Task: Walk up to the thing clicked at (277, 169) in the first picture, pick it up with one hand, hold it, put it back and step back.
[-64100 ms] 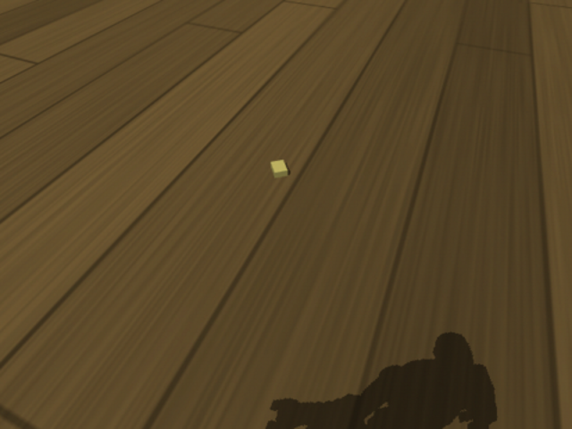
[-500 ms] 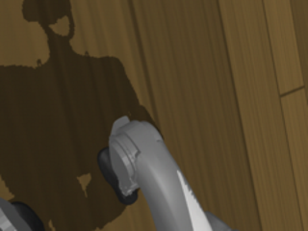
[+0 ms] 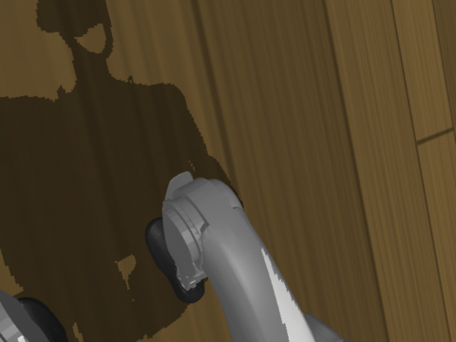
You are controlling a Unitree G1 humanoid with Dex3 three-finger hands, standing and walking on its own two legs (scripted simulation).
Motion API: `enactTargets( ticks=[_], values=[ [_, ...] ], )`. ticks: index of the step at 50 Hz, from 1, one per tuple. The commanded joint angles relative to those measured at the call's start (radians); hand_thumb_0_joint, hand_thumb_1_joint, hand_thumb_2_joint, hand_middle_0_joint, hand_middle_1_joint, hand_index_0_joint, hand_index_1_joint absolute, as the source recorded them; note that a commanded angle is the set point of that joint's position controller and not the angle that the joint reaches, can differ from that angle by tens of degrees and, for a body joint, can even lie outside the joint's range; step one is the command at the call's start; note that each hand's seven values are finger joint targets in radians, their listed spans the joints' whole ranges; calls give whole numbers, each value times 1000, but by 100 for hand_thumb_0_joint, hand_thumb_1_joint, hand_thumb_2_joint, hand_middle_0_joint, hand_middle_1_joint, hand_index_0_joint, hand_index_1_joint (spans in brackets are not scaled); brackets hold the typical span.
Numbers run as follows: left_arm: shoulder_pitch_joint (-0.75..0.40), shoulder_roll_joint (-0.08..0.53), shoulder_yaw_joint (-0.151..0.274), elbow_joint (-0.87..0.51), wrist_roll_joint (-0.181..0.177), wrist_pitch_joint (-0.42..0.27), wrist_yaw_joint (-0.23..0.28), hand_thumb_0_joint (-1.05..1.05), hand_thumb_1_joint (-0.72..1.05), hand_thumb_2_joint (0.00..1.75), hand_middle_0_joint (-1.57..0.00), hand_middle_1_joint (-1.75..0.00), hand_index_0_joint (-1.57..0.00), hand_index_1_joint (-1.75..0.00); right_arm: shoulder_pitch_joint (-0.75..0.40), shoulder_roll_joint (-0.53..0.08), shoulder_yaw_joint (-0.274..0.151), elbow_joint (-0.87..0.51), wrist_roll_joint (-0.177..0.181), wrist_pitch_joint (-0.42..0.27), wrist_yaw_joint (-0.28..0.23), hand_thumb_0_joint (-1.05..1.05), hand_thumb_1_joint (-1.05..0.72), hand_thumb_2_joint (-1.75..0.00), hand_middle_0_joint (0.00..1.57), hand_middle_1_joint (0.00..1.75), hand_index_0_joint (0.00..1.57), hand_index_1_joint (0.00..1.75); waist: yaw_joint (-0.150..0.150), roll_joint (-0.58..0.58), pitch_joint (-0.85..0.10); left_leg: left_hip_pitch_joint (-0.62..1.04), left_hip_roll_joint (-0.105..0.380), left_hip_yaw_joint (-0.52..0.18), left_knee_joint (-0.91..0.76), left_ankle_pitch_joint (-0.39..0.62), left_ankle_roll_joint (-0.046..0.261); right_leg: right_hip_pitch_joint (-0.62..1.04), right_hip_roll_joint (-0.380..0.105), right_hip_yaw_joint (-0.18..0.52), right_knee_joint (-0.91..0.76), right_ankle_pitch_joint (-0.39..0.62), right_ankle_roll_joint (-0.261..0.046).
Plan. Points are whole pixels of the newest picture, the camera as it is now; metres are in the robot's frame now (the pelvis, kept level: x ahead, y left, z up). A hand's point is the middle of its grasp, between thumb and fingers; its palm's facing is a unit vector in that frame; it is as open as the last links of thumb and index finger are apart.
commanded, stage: settle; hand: left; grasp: from above
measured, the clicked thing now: out of the picture +0.49 +0.38 -0.30
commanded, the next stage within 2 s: lift in 0.70 s
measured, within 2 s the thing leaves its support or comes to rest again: leaves its support in 0.14 s
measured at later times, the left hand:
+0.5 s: hand out of the picture +0.49 +0.39 -0.18, palm faces -0.33 -0.24 -0.91, open 11.0 cm
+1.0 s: hand out of the picture +0.48 +0.38 -0.12, palm faces -0.35 -0.25 -0.90, open 10.8 cm
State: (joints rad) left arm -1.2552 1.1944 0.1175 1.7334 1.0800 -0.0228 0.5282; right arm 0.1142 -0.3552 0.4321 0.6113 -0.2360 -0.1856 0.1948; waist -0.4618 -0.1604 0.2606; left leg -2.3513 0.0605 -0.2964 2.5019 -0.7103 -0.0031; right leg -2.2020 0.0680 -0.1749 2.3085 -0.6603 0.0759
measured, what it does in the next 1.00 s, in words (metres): stands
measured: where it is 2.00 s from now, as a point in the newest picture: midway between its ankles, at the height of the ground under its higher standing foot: (127, 314)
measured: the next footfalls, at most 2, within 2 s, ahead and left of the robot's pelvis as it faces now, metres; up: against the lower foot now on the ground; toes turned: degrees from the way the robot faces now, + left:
none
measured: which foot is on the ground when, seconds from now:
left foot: down 0.00-1.00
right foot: down 0.00-1.00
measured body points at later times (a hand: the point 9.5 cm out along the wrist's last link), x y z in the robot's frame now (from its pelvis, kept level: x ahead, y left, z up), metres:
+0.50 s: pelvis +0.00 +0.00 +0.00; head +0.28 +0.11 +0.34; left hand +0.50 +0.39 -0.13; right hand +0.04 -0.26 -0.06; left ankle +0.06 +0.13 -0.29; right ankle +0.12 -0.12 -0.29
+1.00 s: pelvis +0.00 -0.01 +0.01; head +0.25 +0.08 +0.37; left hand +0.49 +0.39 -0.07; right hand +0.08 -0.27 -0.08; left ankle +0.06 +0.13 -0.29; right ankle +0.12 -0.12 -0.29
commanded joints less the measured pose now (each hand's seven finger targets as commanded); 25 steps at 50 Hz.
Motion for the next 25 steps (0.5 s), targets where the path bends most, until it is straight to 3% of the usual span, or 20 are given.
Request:
enactTargets(
  ticks=[1, 2, 4, 7, 10, 12, 14, 15, 18, 19, 21, 23, 24, 25],
  values=[
    [-200, 213, 5, -119, 8, 5, 35, 0, 23, 46, -76, -41, -75, -42, 227, -334, -90, 48, 0, 14, -1, 0, -90, -90, 20, 30, 20, 30, -65, 623, -668, 530, 50, 89, -237, 277, 0, 381, 30, -115, -185, 307, -83],
    [-224, 231, 14, -168, 10, 3, 40, 0, 25, 47, -78, -41, -76, -43, 233, -338, -95, 49, -1, 16, -1, 0, -90, -90, 20, 30, 20, 30, -64, 645, -693, 531, 49, 94, -243, 272, 1, 406, 32, -115, -189, 311, -81],
    [-248, 256, 47, -220, 18, 16, 44, 0, 28, 44, -79, -42, -78, -42, 241, -329, -106, 56, 4, 18, 5, 0, -90, -90, 20, 30, 20, 30, -29, 692, -729, 568, 50, 93, -249, 293, -8, 372, 27, -116, -177, 314, -88],
    [-245, 228, 52, -244, 23, 37, 33, 0, 30, 45, -81, -40, -80, -41, 255, -327, -125, 61, 7, 23, 14, 0, -90, -90, 20, 30, 20, 30, -39, 718, -764, 610, 52, 92, -245, 349, -12, 360, 27, -118, -170, 341, -91],
    [-246, 217, 66, -282, 14, 60, 19, 0, 32, 44, -82, -39, -82, -40, 264, -327, -157, 66, 15, 29, 21, 0, -90, -90, 20, 30, 20, 30, -13, 741, -801, 606, 45, 112, -245, 355, -10, 372, 31, -105, -174, 350, -95],
    [-208, 161, 39, -251, 11, 82, -13, 0, 33, 43, -84, -37, -83, -38, 276, -332, -183, 63, 21, 34, 27, 0, -90, -90, 20, 30, 20, 30, -26, 709, -765, 569, 37, 124, -243, 324, -1, 371, 34, -96, -185, 335, -92],
    [-229, 188, 68, -349, 11, 88, -34, 0, 35, 45, -85, -38, -84, -39, 285, -331, -199, 62, 34, 41, 30, 0, -90, -90, 20, 30, 20, 30, 12, 730, -830, 587, 33, 125, -255, 351, -7, 369, 30, -95, -175, 341, -101],
    [-226, 171, 68, -378, 12, 93, -54, 0, 36, 44, -85, -38, -84, -39, 289, -326, -206, 66, 38, 45, 34, 0, -90, -90, 20, 30, 20, 30, 16, 744, -841, 603, 33, 126, -248, 374, -8, 347, 25, -92, -173, 344, -103],
    [-129, 66, 23, -290, -1, 112, -106, 0, 36, 44, -86, -37, -85, -38, 292, -316, -234, 47, 55, 64, 39, 0, -89, -90, 20, 30, 20, 30, 22, 649, -790, 514, 22, 139, -267, 299, 3, 357, 32, -86, -185, 309, -102],
    [-140, 86, 40, -333, 0, 111, -122, 0, 37, 45, -86, -38, -85, -39, 309, -303, -230, 50, 58, 71, 40, 0, -89, -90, 20, 30, 20, 30, 33, 631, -789, 492, 17, 146, -258, 302, 8, 363, 29, -77, -189, 314, -99],
    [-174, 88, 54, -410, 5, 104, -143, 0, 42, 47, -90, -38, -89, -39, 310, -319, -259, 39, 64, 86, 36, 0, -89, -90, 20, 30, 20, 30, 54, 645, -840, 501, 11, 146, -275, 278, 5, 349, 24, -77, -184, 281, -109],
    [-155, 11, 6, -392, 11, 106, -176, 0, 41, 46, -90, -37, -89, -38, 300, -307, -270, 24, 77, 95, 35, 0, -89, -90, 20, 30, 20, 30, 50, 615, -813, 501, 7, 153, -277, 274, 7, 326, 26, -72, -184, 271, -110],
    [-147, 8, 12, -385, 13, 103, -184, 0, 43, 46, -92, -36, -91, -38, 307, -309, -276, 21, 80, 100, 32, 0, -89, -90, 20, 30, 20, 30, 48, 564, -799, 476, 4, 152, -270, 254, 12, 310, 26, -72, -188, 259, -109],
    [-189, 20, 19, -460, 14, 94, -189, 0, 47, 45, -93, -36, -92, -37, 319, -310, -283, 22, 81, 103, 30, 0, -89, -90, 20, 30, 20, 30, 52, 584, -832, 496, 1, 156, -271, 279, 11, 323, 20, -65, -186, 279, -106]
  ],
)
